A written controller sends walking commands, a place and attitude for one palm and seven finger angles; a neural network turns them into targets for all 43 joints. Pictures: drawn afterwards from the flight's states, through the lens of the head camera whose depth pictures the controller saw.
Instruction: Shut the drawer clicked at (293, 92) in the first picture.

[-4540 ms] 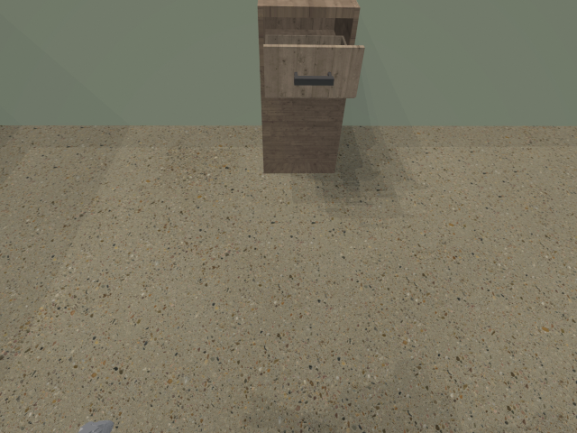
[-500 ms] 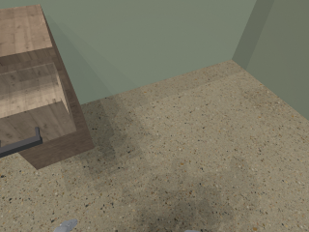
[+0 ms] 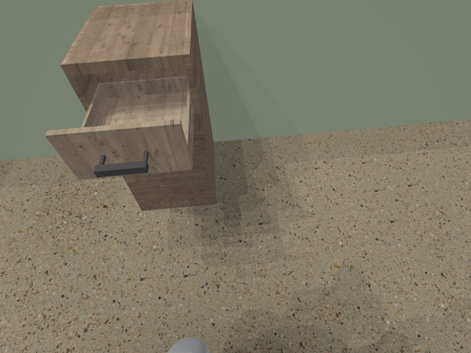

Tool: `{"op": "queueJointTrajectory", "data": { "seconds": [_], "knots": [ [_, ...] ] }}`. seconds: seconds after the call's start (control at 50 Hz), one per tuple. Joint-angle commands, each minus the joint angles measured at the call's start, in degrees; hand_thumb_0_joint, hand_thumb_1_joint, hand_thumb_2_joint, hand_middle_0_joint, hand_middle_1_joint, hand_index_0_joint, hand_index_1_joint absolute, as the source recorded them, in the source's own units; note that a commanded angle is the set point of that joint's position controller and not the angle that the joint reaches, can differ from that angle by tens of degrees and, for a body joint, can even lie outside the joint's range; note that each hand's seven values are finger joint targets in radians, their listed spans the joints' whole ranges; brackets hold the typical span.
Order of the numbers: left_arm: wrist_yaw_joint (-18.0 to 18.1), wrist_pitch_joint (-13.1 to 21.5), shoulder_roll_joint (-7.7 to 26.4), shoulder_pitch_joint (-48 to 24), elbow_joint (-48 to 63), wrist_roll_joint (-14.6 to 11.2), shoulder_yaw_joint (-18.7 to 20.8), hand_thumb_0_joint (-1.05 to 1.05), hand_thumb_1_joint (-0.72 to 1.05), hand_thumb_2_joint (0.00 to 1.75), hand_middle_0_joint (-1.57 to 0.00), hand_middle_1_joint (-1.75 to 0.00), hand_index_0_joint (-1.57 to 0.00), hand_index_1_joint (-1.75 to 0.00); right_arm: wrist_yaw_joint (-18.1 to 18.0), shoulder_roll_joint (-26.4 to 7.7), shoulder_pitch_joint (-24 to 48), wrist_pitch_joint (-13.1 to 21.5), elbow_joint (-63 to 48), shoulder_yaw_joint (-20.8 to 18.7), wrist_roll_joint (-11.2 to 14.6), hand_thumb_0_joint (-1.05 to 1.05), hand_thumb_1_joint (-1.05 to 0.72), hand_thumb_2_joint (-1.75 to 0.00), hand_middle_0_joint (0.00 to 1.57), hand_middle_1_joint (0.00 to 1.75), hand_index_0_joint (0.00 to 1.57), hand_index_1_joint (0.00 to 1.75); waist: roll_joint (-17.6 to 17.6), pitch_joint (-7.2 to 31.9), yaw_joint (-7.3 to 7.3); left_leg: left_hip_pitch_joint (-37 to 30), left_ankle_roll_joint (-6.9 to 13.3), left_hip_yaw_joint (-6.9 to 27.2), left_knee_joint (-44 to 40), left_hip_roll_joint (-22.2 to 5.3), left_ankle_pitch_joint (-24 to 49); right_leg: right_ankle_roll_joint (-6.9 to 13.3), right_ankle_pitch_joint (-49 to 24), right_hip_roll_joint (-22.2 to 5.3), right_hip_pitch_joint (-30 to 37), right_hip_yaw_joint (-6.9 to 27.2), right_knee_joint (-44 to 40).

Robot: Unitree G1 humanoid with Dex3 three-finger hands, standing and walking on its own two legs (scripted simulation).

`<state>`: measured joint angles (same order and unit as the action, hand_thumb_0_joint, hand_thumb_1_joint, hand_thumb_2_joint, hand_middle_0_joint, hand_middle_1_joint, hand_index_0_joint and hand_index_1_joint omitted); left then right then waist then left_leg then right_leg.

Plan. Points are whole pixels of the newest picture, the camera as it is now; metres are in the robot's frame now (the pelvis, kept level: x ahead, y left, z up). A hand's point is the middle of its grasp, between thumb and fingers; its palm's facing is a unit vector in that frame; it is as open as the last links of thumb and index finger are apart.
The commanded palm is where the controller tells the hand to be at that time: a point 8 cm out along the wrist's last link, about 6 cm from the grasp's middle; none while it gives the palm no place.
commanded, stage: turn to face it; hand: left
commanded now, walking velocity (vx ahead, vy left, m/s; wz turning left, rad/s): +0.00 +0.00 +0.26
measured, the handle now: (123, 163) +0.56 +0.36 -0.09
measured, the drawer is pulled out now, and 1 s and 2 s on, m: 0.27 0.27 0.27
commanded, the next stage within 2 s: take the last steps up to it in 0.06 s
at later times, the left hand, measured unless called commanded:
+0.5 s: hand out of the picture +0.01 +0.24 -0.17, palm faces +0.14 -0.97 -0.20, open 7.4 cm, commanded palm none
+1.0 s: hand out of the picture +0.00 +0.22 -0.18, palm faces +0.30 -0.94 -0.13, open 7.4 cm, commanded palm none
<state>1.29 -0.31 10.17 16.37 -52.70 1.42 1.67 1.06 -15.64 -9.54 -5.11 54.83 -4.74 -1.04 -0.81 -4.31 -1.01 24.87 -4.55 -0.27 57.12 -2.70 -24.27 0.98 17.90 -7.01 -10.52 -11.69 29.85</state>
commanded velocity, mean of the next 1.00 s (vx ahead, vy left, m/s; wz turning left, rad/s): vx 0.26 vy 0.02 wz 0.09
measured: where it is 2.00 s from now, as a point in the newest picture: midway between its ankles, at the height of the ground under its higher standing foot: (211, 344)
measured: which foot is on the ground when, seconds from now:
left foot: up 0.00-0.12, down 0.14-0.58, up 0.60-1.00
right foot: down 0.00-0.14, up 0.16-0.56, down 0.58-1.00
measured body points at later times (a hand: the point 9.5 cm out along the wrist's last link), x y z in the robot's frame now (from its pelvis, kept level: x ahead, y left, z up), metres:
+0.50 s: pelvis -0.01 +0.05 +0.00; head -0.01 +0.05 +0.45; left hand +0.00 +0.29 -0.15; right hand +0.07 -0.19 -0.15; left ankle -0.03 +0.14 -0.74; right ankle +0.03 -0.08 -0.71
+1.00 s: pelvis +0.11 +0.10 -0.01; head +0.13 +0.11 +0.44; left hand -0.02 +0.27 -0.17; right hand +0.20 -0.13 -0.15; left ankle +0.18 +0.23 -0.72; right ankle +0.04 -0.07 -0.74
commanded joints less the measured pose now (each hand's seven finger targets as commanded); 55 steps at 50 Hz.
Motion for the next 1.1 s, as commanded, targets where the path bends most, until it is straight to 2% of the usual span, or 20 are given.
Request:
{"op": "queueJointTrajectory", "data": {
  "seconds": [0.0,0.08,0.1,0.12,0.14,0.2,0.28,0.44,0.52,0.54,0.56,0.58,0.6,0.72,0.92,0.98,1.0,1.02,1.04,1.08],
  "knots": [
    [0.8,0.7,13.1,5.1,1.3,0.5,3.6,0.00,0.90,0.90,-0.20,-0.30,-0.20,-0.30,0.0,-0.4,6.2,2.5,-6.1,0.9,0.5,0.00,-0.90,-0.90,0.20,0.30,0.20,0.30,14.3,5.3,-2.55,-0.4,1.1,-4.1,-11.2,1.8,-2.1,6.5,-38.6,-12.6,8.0,10.3,-5.7],
    [0.6,0.2,12.7,2.8,0.0,-0.3,3.8,0.00,0.90,0.90,-0.20,-0.30,-0.20,-0.30,-0.5,-2.7,-0.6,3.8,-3.9,0.7,0.5,0.00,-0.90,-0.90,0.20,0.30,0.20,0.30,10.5,8.6,1.59,-17.6,3.0,-4.9,-34.2,1.5,13.7,1.3,-32.4,-10.3,2.0,5.3,4.4],
    [0.3,-0.1,10.4,3.4,1.0,-0.8,3.4,0.00,0.90,0.90,-0.20,-0.30,-0.20,-0.30,-0.8,-8.1,-3.5,4.6,-3.4,-0.4,0.0,0.00,-0.90,-0.90,0.20,0.30,0.20,0.30,-2.3,12.3,3.14,-28.9,6.6,6.3,-37.1,-9.0,28.7,-2.6,-15.7,-5.4,-8.5,1.9,14.9],
    [0.2,-0.4,6.8,1.7,2.7,-0.8,1.9,0.00,0.90,0.90,-0.20,-0.30,-0.20,-0.30,-1.3,-13.1,-5.9,4.5,-3.0,-1.5,0.3,0.00,-0.90,-0.90,0.20,0.30,0.20,0.30,-16.2,11.7,4.42,-31.6,14.2,20.2,-36.4,-21.5,54.9,-5.7,18.3,0.2,-20.8,3.8,24.8],
    [0.7,-1.1,8.5,0.1,2.5,-0.5,1.8,0.00,0.90,0.90,-0.20,-0.30,-0.20,-0.30,-1.6,-12.2,-6.3,3.8,-2.4,-1.0,0.5,0.00,-0.90,-0.90,0.20,0.30,0.20,0.30,-10.1,11.2,4.51,-27.3,16.8,13.6,-34.4,-21.8,55.5,-4.6,18.5,-0.8,-17.7,9.3,28.6],
    [-0.2,-1.4,8.1,-0.3,-0.7,-0.2,2.2,0.00,0.90,0.90,-0.20,-0.30,-0.20,-0.30,-2.4,-6.8,0.4,4.4,-3.0,0.6,-0.1,0.00,-0.90,-0.90,0.20,0.30,0.20,0.30,-12.2,3.6,1.86,-18.9,15.0,10.0,-38.6,-13.9,34.0,-4.8,10.5,-0.1,-19.6,10.0,33.3],
    [-1.5,-0.8,6.8,1.7,-2.7,0.2,1.7,0.00,0.90,0.90,-0.20,-0.30,-0.20,-0.30,-2.0,-5.2,-1.6,5.6,-2.3,0.9,0.1,0.00,-0.90,-0.90,0.20,0.30,0.20,0.30,-8.1,1.0,1.22,-16.0,14.1,9.0,-43.6,-10.3,13.9,-4.6,4.5,1.0,-18.6,8.1,30.2],
    [-1.8,0.6,4.5,-3.4,-0.7,0.3,1.2,0.00,0.90,0.90,-0.20,-0.30,-0.20,-0.30,-1.9,-4.1,-7.5,6.6,0.6,0.1,-0.4,0.00,-0.90,-0.90,0.20,0.30,0.20,0.30,-6.7,-2.1,2.23,-12.2,16.0,14.2,-47.2,-11.0,-2.9,-3.3,5.0,2.0,-13.0,7.2,12.6],
    [-1.7,1.6,4.1,4.8,-3.8,0.4,1.7,0.00,0.90,0.90,-0.20,-0.30,-0.20,-0.30,-1.9,-3.0,-6.4,6.5,1.6,0.6,-0.2,0.00,-0.90,-0.90,0.20,0.30,0.20,0.30,-2.3,-0.3,-2.01,-2.5,12.8,11.5,-39.1,-7.1,-8.8,-2.7,-0.7,4.7,5.3,6.3,-1.5],
    [-1.4,2.3,6.4,8.4,-5.0,0.6,2.3,0.00,0.90,0.90,-0.20,-0.30,-0.20,-0.30,-1.8,-1.1,-6.2,6.8,1.6,0.9,0.2,0.00,-0.90,-0.90,0.20,0.30,0.20,0.30,3.8,1.0,-3.84,2.9,10.5,8.1,-30.6,-3.1,-8.1,-1.7,4.0,1.4,12.4,11.3,-7.5],
    [-0.8,2.9,10.9,12.9,-6.1,1.1,3.3,0.00,0.90,0.90,-0.20,-0.30,-0.20,-0.30,-1.5,2.6,-6.4,7.1,0.6,1.8,0.7,0.00,-0.90,-0.90,0.20,0.30,0.20,0.30,17.6,0.8,-5.60,13.2,7.3,-0.9,-14.0,3.8,-7.1,2.7,16.6,-11.8,18.2,28.8,-16.9],
    [-0.3,2.7,13.2,16.3,-6.3,0.1,3.6,0.00,0.90,0.90,-0.20,-0.30,-0.20,-0.30,-1.0,0.2,-2.6,7.0,-1.5,1.3,-0.2,0.00,-0.90,-0.90,0.20,0.30,0.20,0.30,17.0,-0.9,-7.14,16.6,6.7,-0.4,-3.7,2.7,-8.6,7.6,24.7,-19.8,13.2,40.9,-24.4],
    [-0.1,2.9,11.9,12.7,-5.9,-0.2,3.5,0.00,0.90,0.90,-0.20,-0.30,-0.20,-0.30,-0.6,-1.1,-2.3,6.8,-1.1,0.5,-0.6,0.00,-0.90,-0.90,0.20,0.30,0.20,0.30,9.4,-3.0,-4.74,17.2,6.7,1.9,1.2,0.4,-3.6,8.8,27.0,-19.4,8.8,38.8,-25.8],
    [0.0,4.5,4.6,5.8,-5.8,-0.5,1.5,0.00,0.90,0.90,-0.20,-0.30,-0.20,-0.30,0.3,3.1,-9.5,5.1,4.1,0.4,-0.5,0.00,-0.90,-0.90,0.20,0.30,0.20,0.30,6.8,-5.9,1.62,10.1,3.8,-1.1,4.2,-3.4,13.5,4.6,3.5,-9.8,-2.2,15.2,-24.8],
    [0.1,4.8,6.5,11.0,-10.1,0.4,2.3,0.00,0.90,0.90,-0.20,-0.30,-0.20,-0.30,1.3,5.2,-0.2,7.2,0.3,0.9,0.0,0.00,-0.90,-0.90,0.20,0.30,0.20,0.30,9.4,-3.7,-1.26,3.1,4.6,-5.8,-18.5,-2.6,11.6,6.0,-8.6,-9.8,3.9,10.3,-18.4],
    [0.0,4.0,5.6,10.0,-10.3,0.2,2.5,0.00,0.90,0.90,-0.20,-0.30,-0.20,-0.30,0.4,2.5,-11.2,8.4,3.8,0.2,-0.5,0.00,-0.90,-0.90,0.20,0.30,0.20,0.30,5.1,0.9,3.82,-16.7,5.8,-6.7,-27.7,0.0,13.0,3.8,-12.0,-5.9,-2.4,6.6,-3.0],
    [-0.3,3.8,3.0,11.5,-10.0,-0.2,2.1,0.00,0.90,0.90,-0.20,-0.30,-0.20,-0.30,-0.4,-3.0,-19.2,8.8,5.9,-0.9,-1.0,0.00,-0.90,-0.90,0.20,0.30,0.20,0.30,-6.6,7.0,6.58,-27.4,7.6,2.4,-31.7,-7.4,10.8,1.7,-5.0,-1.0,-8.2,3.4,11.9],
    [-0.7,3.5,0.1,12.6,-8.8,-0.7,1.5,0.00,0.90,0.90,-0.20,-0.30,-0.20,-0.30,-1.2,-8.8,-24.7,8.9,7.0,-2.1,-0.9,0.00,-0.90,-0.90,0.20,0.30,0.20,0.30,-20.8,11.5,7.02,-34.6,11.6,22.4,-39.9,-20.7,11.3,-0.5,15.8,5.9,-20.4,1.9,29.3],
    [-0.5,3.1,1.6,9.2,-6.8,-0.3,1.5,0.00,0.90,0.90,-0.20,-0.30,-0.20,-0.30,-1.8,-9.8,-25.4,8.1,7.0,-1.9,-0.2,0.00,-0.90,-0.90,0.20,0.30,0.20,0.30,-15.7,9.9,7.44,-31.9,13.4,26.7,-43.3,-23.5,8.6,0.8,16.6,4.9,-23.7,9.0,37.7],
    [-0.7,3.3,1.1,4.9,-7.6,-0.3,1.8,0.00,0.90,0.90,-0.20,-0.30,-0.20,-0.30,-2.3,-3.5,-15.8,8.6,5.5,-0.4,-0.3,0.00,-0.90,-0.90,0.20,0.30,0.20,0.30,-8.4,4.4,4.88,-21.8,13.5,16.9,-44.0,-19.9,11.6,1.2,6.6,0.7,-24.7,10.9,43.1]
  ]
}}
